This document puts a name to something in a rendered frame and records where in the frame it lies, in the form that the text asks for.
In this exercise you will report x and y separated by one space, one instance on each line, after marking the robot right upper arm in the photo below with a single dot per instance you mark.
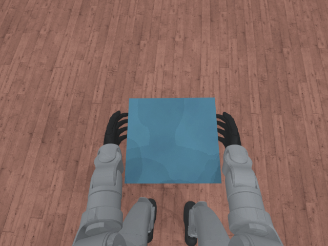
245 239

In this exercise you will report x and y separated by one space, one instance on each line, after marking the robot left foot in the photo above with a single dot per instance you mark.
150 235

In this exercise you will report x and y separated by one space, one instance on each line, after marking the left robot hand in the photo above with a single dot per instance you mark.
112 134

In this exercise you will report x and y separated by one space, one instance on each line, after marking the robot foot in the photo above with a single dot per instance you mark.
150 235
190 241

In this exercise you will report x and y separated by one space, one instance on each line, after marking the robot left forearm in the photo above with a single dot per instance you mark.
103 212

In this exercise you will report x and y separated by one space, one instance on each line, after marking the right robot hand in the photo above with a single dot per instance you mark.
231 134

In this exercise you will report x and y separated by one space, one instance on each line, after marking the robot right forearm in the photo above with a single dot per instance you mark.
247 213

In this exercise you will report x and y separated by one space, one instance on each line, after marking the robot right foot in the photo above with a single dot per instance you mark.
190 241

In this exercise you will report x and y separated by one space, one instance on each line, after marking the robot left upper arm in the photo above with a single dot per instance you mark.
110 238

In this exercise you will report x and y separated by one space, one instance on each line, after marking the carton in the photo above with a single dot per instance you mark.
172 140

